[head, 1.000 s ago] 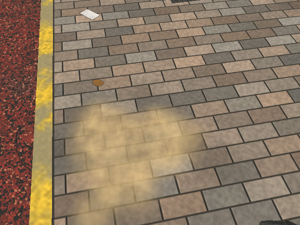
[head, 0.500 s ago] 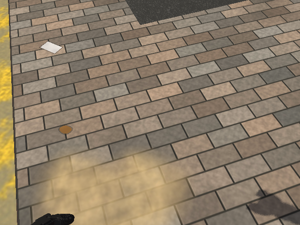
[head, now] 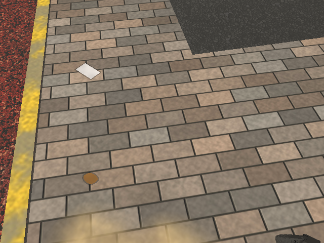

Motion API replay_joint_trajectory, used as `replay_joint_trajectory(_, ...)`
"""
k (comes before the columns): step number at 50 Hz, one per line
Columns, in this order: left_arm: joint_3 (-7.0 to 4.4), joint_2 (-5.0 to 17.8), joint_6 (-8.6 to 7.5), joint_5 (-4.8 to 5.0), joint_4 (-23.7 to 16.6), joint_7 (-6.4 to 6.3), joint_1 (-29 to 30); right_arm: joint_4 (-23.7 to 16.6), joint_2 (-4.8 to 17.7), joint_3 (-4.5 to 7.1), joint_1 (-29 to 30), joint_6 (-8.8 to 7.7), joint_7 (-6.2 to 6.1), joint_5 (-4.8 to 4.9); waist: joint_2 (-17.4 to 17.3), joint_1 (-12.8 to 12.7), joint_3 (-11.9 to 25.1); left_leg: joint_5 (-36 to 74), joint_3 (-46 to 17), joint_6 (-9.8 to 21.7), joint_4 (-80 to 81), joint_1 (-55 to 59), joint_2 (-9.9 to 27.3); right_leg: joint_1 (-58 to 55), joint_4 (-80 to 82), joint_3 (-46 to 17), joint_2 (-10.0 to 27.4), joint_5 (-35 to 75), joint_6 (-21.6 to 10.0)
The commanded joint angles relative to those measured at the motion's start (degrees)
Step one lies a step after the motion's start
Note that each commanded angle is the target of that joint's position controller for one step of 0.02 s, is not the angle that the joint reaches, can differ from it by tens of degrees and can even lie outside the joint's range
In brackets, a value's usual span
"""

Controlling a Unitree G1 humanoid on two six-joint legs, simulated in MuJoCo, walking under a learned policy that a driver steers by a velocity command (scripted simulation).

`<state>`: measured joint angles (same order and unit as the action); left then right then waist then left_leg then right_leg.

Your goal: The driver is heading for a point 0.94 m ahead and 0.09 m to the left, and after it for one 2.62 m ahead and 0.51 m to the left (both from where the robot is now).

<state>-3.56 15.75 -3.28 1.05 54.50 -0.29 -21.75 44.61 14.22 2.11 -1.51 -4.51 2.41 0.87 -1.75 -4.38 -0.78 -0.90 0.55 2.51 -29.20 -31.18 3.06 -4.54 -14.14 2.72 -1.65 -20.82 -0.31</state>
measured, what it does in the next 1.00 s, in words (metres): walks ahead: left foot, then right foot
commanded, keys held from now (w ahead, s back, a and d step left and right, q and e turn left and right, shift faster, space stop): w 1.00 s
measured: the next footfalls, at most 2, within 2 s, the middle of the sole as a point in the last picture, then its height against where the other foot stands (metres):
left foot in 0.02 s outside the picture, level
right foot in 0.58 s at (210, 239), level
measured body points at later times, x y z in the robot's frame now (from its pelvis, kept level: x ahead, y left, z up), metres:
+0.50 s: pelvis +0.27 +0.01 +0.01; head +0.29 +0.01 +0.46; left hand +0.48 +0.25 -0.09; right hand +0.25 -0.26 -0.13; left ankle +0.15 +0.12 -0.73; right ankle +0.45 -0.13 -0.70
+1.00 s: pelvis +0.54 -0.03 +0.01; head +0.57 -0.03 +0.46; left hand +0.54 +0.25 -0.12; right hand +0.74 -0.27 -0.09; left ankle +0.74 +0.14 -0.68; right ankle +0.46 -0.12 -0.73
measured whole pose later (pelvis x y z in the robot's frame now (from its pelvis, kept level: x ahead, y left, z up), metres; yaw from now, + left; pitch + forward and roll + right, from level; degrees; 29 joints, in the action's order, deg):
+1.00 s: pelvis +0.54 -0.03 +0.01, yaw +0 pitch +1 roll -2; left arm -3.1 14.4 -4.7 0.5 56.3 0.0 -19.8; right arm 49.0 15.0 3.3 -3.2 -3.8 0.7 0.8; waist -2.4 -4.2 -0.7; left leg 4.4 -1.3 0.1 -34.2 -37.0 6.4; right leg -1.2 -10.8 3.1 -3.5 -13.5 -2.8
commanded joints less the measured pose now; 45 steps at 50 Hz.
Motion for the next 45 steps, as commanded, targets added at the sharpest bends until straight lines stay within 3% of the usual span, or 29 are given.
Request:
replay_joint_trajectory(1, -1.83, 9.2, 0.43, -0.06, -2.4, -0.56, 2.1, 0.4, 10.4, 3.95, -11.6, -0.95, -0.38, -0.21, 5.6, 9.6, 6.8, -1.9, 2.3, 3.7, 1.5, 18.8, -2.6, 3.5, -17.0, -3.4, 12.6, 46.7, -6.6)
replay_joint_trajectory(2, -0.65, 6.7, 0.39, -1.35, -3.7, -0.67, 1.1, 2.4, 14.6, 5.13, -21.9, -0.75, -1.01, -0.83, -1.5, 12.6, 15.6, -0.1, -9.6, 7.3, -0.5, 36.8, 7.9, 15.6, -35.3, -0.8, 8.9, 30.5, -4.5)
replay_joint_trajectory(3, 1.33, -0.6, -0.92, -1.13, -3.7, 0.04, -6.3, 3.7, 17.6, 5.63, -23.9, -0.5, -0.66, -0.68, -16.8, 8.3, 21.7, -13.6, -37.0, 16.1, 6.9, 54.0, 19.0, 38.3, -53.6, -2.8, -2.2, -8.9, -1.2)
replay_joint_trajectory(4, 0.01, 5.7, -2.2, 0.1, -3.1, 0.41, -2.1, 3.0, 12.0, 4.06, -23.2, -0.59, -0.59, -0.15, -10.1, 10.8, 19.7, -21.1, -40.1, 14.3, 11.3, 52.5, 18.0, 44.6, -59.9, -10.3, 0.5, -12.8, -2.1)
replay_joint_trajectory(5, -0.76, 8.2, -3.01, 1.47, -4.9, 0.69, 3.3, 2.3, 10.2, 3.41, -18.7, -0.76, -0.78, -0.26, -7.3, 10.1, 11.7, -19.6, -32.2, 12.0, 12.4, 45.4, 16.5, 48.1, -60.4, -9.1, 3.3, -7.7, -3.0)
replay_joint_trajectory(6, -0.66, 7.8, -3.25, 1.31, -5.5, 0.36, 6.2, 1.5, 9.3, 3.08, -14.4, -0.81, -0.83, -0.6, -2.5, 8.4, 7.2, -13.9, -26.1, 10.9, 13.9, 37.2, 14.6, 46.4, -58.0, -7.4, 6.3, -2.3, -3.0)
replay_joint_trajectory(7, -0.97, 7.4, -3.05, 0.37, -5.6, 0.08, 7.6, 1.2, 7.8, 2.72, -11.7, -0.93, -0.72, -1.08, -1.2, 6.9, 3.9, -8.5, -21.6, 10.6, 15.6, 30.5, 12.7, 44.3, -54.7, -6.9, 8.1, 1.2, -2.7)
replay_joint_trajectory(8, -1.1, 6.6, -2.44, 0.12, -5.3, 0.05, 6.3, 1.2, 6.7, 2.34, -10.5, -1.19, -0.69, -1.67, -2.8, 5.0, 3.6, -5.1, -18.5, 10.1, 17.0, 26.6, 11.3, 40.5, -52.8, -7.5, 9.6, 3.6, -2.6)
replay_joint_trajectory(11, -0.85, 4.1, -0.73, -0.2, -4.9, -0.19, 5.7, 2.3, 7.2, 2.5, -11.1, -1.8, -0.78, -1.1, -2.6, 3.5, 1.9, -1.0, -13.2, 11.0, 20.9, 22.2, 10.0, 39.1, -47.6, -6.6, 10.5, 6.5, -1.2)
replay_joint_trajectory(14, -0.87, 3.9, -0.46, -0.9, -6.8, -0.26, 11.5, 3.8, 8.9, 2.93, -13.7, -1.57, -1.69, -1.02, -1.2, 4.6, -0.3, 1.9, -10.1, 11.1, 22.7, 23.2, 9.8, 44.0, -39.0, -6.3, 10.8, 14.6, 0.5)
replay_joint_trajectory(18, -0.27, 2.4, -1.11, -0.71, -8.5, 0.48, 18.5, 5.4, 9.4, 2.87, -16.6, -1.02, -2.43, -0.52, -1.6, 6.8, -1.8, 2.3, -4.6, 8.9, 23.2, 23.8, 7.2, 42.0, -25.5, -4.2, 8.7, 25.8, 0.8)
replay_joint_trajectory(22, 0.25, 2.3, -1.57, -0.15, -10.6, 1.55, 25.1, 7.9, 9.9, 3.05, -20.8, -0.23, -2.62, -0.09, -1.4, 9.0, -3.7, 1.7, -4.0, 8.7, 21.7, 29.2, 9.1, 41.9, -18.3, -3.2, 7.0, 26.4, 0.2)
replay_joint_trajectory(24, 0.26, 2.8, -1.91, 0.01, -11.6, 2.25, 26.8, 8.8, 10.3, 3.31, -21.5, 0.42, -2.81, 0.11, -1.8, 8.8, -4.2, 3.8, -4.6, 8.3, 19.6, 33.3, 11.1, 42.6, -16.1, -3.6, 6.7, 23.2, -1.0)
replay_joint_trajectory(26, -0.11, 4.2, -2.23, 0.05, -11.7, 2.75, 25.3, 9.1, 11.0, 3.66, -20.7, 0.97, -3.08, 0.27, -2.7, 7.1, -3.1, 9.5, -4.9, 7.3, 16.5, 36.1, 12.4, 39.7, -14.7, -3.1, 5.7, 19.0, -2.5)
replay_joint_trajectory(27, -0.65, 5.4, -2.34, 0.0, -10.9, 2.78, 22.3, 8.9, 11.5, 3.82, -19.7, 1.22, -3.18, 0.31, -3.5, 5.3, -1.2, 17.3, -4.4, 6.6, 13.2, 36.5, 12.1, 34.8, -14.2, -1.9, 4.3, 17.0, -3.4)
replay_joint_trajectory(28, -1.67, 7.0, -2.38, -0.2, -8.9, 2.59, 15.8, 8.7, 11.2, 3.72, -18.4, 1.57, -3.26, 0.35, -3.4, 1.6, 2.6, 25.9, -2.5, 5.5, 5.7, 35.5, 10.1, 25.6, -12.9, -0.1, 2.4, 17.3, -4.8)
replay_joint_trajectory(29, -3.11, 10.0, -2.33, -0.53, -5.8, 2.09, 5.8, 8.1, 9.6, 3.0, -18.5, 1.76, -3.37, -0.06, -1.7, -2.3, 9.4, 24.1, -0.2, 3.7, -6.6, 29.1, 6.9, 10.4, -14.4, -1.8, 4.0, 18.6, -6.9)
replay_joint_trajectory(30, -4.48, 15.8, -2.1, -1.61, -4.4, 1.61, -2.4, 6.6, 4.5, 1.3, -23.7, 1.06, -3.0, -1.01, 9.3, -1.8, 18.9, 3.1, 2.5, 0.0, -28.8, 8.3, 0.0, -12.9, -14.7, -23.2, 18.6, 15.4, -14.5)
replay_joint_trajectory(31, -3.84, 13.7, -1.76, -0.54, -3.6, 1.81, -3.8, 7.4, 2.4, 0.5, -24.8, -0.3, -2.64, -0.54, 17.7, -1.6, 23.7, -31.5, -3.0, -1.6, -41.7, -5.0, -6.8, -19.9, -4.9, -43.9, 24.7, 6.0, -19.7)
replay_joint_trajectory(32, -2.51, 10.1, -1.86, -0.11, -4.2, 1.82, -0.2, 6.4, 8.4, 2.02, -20.0, -1.49, -2.25, 1.02, 12.8, -2.1, 16.4, -30.9, -7.2, -0.4, -46.8, -11.3, -2.9, -14.6, -3.0, -39.3, 22.7, 0.4, -16.8)
replay_joint_trajectory(33, -1.95, 8.0, -1.9, -0.43, -5.3, 1.62, 4.3, 5.1, 9.2, 2.19, -15.4, -2.13, -2.15, 1.88, 9.8, -1.1, 10.0, -25.9, -5.7, 0.6, -45.9, -12.6, 0.1, -6.7, -2.0, -31.3, 20.6, 1.8, -14.5)
replay_joint_trajectory(34, -1.43, 6.6, -2.01, -0.94, -5.8, 1.71, 8.1, 4.8, 8.8, 2.3, -13.2, -2.14, -2.46, 1.41, 6.0, 0.7, 5.2, -21.0, -4.3, 0.5, -42.1, -10.7, 2.7, 1.9, 0.1, -25.4, 18.4, 6.2, -13.4)
replay_joint_trajectory(35, -0.9, 4.8, -2.33, -1.47, -6.1, 1.79, 10.5, 5.0, 8.6, 2.76, -13.2, -1.6, -2.77, 0.63, 6.2, 2.6, 3.1, -17.8, -4.7, 0.4, -38.3, -7.3, 4.6, 7.7, 1.8, -21.4, 16.4, 10.2, -12.4)
replay_joint_trajectory(37, -0.77, 4.4, -2.67, -1.65, -5.6, 1.97, 11.3, 5.8, 6.1, 2.61, -15.4, -0.17, -2.86, 0.19, 6.9, 4.8, 2.3, -15.2, -4.6, -0.2, -35.1, -2.5, 5.6, 13.3, 4.9, -17.4, 14.9, 13.9, -12.6)
replay_joint_trajectory(39, -1.12, 6.0, -3.06, -1.38, -4.7, 1.64, 10.0, 5.2, 5.3, 2.56, -13.9, 0.64, -3.04, -0.13, 5.9, 5.2, 0.7, -12.0, -4.1, -1.3, -31.1, -4.0, 6.1, 15.0, 7.0, -14.4, 14.7, 17.5, -13.4)
replay_joint_trajectory(42, -1.39, 7.3, -2.82, -1.23, -3.3, 0.69, 7.4, 3.5, 5.2, 2.63, -8.2, 0.65, -2.98, -0.66, 4.7, 4.0, -0.9, -2.6, -3.7, -2.7, -21.4, -8.0, 6.0, 13.2, 8.2, -10.8, 13.9, 21.1, -12.9)
replay_joint_trajectory(45, -1.31, 7.6, -2.5, -0.78, -2.2, 0.17, 5.1, 2.1, 3.9, 2.11, -2.6, 0.18, -2.4, -0.47, 4.9, 2.3, -2.0, 5.7, -1.9, -2.9, -10.9, -5.9, 4.2, 12.7, 8.5, -6.7, 11.9, 21.8, -11.2)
